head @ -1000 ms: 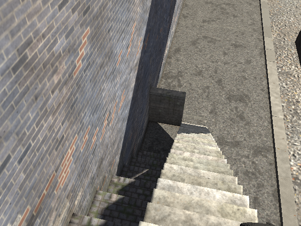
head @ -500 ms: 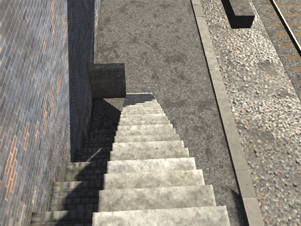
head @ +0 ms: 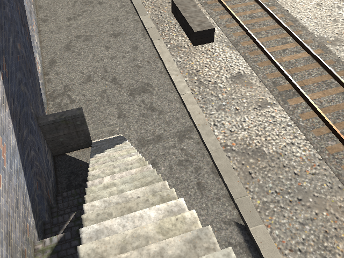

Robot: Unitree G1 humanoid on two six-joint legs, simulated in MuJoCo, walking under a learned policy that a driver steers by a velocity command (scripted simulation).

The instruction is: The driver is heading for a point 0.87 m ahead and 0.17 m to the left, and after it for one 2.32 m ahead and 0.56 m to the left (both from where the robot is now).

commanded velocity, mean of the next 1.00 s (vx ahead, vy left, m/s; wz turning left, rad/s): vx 0.15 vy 0.00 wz -0.04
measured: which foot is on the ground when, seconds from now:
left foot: down 0.00-1.00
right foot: down 0.00-1.00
